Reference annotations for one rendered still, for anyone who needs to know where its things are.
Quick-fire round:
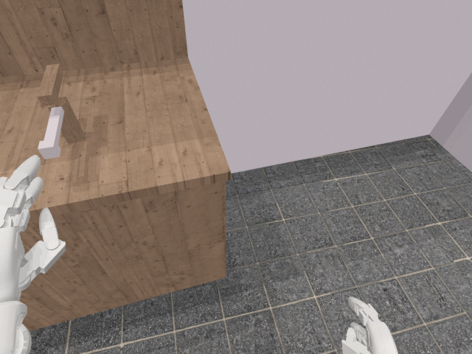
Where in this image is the counter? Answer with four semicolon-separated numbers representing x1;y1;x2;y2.
0;0;231;331

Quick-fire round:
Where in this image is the robot left hand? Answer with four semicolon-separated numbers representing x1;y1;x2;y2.
0;155;66;302

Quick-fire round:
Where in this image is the robot right hand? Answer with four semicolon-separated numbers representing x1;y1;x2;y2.
341;296;398;354

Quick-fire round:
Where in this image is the tap lever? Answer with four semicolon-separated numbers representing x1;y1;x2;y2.
38;106;64;159

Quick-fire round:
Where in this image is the robot left forearm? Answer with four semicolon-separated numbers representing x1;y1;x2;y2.
0;301;32;354

